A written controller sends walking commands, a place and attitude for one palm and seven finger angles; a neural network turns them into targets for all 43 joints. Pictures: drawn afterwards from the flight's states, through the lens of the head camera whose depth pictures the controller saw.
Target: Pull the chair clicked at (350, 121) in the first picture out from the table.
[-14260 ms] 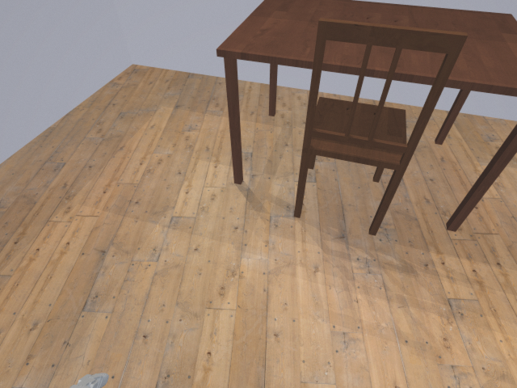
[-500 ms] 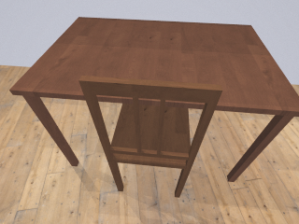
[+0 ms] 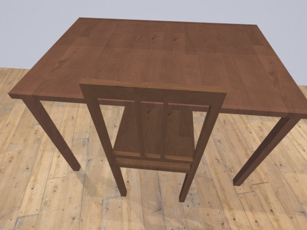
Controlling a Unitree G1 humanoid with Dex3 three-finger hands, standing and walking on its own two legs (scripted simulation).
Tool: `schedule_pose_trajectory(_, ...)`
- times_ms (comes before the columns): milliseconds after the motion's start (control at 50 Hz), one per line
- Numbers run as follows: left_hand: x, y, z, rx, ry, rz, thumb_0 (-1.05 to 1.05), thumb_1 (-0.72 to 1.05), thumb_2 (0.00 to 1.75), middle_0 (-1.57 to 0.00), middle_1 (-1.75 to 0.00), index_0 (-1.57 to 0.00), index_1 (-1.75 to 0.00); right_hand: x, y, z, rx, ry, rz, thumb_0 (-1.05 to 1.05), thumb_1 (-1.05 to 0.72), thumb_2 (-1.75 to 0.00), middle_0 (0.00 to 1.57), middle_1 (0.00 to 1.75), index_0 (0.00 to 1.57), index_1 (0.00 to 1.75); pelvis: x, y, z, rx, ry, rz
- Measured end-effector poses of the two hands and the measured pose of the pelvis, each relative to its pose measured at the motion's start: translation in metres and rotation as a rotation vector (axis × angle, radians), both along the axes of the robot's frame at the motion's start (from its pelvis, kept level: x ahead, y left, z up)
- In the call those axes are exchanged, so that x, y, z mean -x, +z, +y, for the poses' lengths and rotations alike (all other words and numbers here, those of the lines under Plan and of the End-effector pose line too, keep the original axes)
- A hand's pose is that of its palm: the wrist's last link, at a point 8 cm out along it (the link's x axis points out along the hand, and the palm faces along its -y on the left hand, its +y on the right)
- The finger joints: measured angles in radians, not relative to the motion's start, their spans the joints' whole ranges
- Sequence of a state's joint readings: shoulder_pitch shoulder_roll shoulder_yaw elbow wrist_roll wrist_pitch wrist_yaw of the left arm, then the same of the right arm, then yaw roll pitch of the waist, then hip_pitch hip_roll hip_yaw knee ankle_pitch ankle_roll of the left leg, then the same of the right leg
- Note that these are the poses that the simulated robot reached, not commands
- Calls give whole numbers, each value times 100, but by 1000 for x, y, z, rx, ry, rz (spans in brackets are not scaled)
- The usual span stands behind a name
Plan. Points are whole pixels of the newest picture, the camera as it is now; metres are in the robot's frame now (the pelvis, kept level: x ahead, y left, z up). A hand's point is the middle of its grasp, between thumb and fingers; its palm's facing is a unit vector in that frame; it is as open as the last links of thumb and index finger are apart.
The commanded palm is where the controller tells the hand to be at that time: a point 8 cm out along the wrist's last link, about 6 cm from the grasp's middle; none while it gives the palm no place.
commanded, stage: look again from close up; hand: left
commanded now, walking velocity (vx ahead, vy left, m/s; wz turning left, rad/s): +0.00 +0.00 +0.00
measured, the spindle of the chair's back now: (140, 131) +0.46 +0.08 -0.07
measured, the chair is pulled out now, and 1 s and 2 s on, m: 0.00 0.00 0.00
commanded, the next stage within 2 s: none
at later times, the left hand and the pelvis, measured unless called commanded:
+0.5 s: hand out of the picture -0.03 +0.16 -0.17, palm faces +0.04 -0.98 -0.18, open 7.4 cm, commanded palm none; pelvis +0.00 +0.00 +0.00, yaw +0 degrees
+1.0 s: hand out of the picture -0.03 +0.15 -0.17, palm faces +0.04 -0.98 -0.17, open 7.4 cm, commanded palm none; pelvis -0.01 +0.00 +0.00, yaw +0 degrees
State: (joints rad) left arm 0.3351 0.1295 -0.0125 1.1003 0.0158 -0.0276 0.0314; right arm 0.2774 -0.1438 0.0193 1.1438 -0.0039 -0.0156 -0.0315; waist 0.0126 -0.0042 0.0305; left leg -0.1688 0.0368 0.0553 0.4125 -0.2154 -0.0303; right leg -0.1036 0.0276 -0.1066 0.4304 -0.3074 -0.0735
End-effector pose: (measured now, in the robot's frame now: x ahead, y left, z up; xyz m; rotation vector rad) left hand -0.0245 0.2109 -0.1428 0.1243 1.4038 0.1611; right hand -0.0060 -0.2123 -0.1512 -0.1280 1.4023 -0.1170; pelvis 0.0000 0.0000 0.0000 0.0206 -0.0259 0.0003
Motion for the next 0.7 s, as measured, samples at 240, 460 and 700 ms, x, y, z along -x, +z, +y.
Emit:
schedule_pose_trajectory(240,7,0,-2,4,7,6,0,91,90,-20,-30,-20,-30,3,0,0,-1,-1,1,1,-93,-90,20,30,20,29,2,0,-1,1,1,-3)
schedule_pose_trajectory(460,14,0,-4,7,8,20,0,91,90,-20,-30,-20,-30,8,0,1,-5,-5,7,1,-92,-90,20,30,20,29,5,0,-2,1,-1,-3)
schedule_pose_trajectory(700,14,1,-5,3,7,16,0,91,90,-20,-30,-20,-30,12,-1,3,-13,-11,11,1,-92,-90,20,30,20,29,5,1,-2,1,-4,-2)
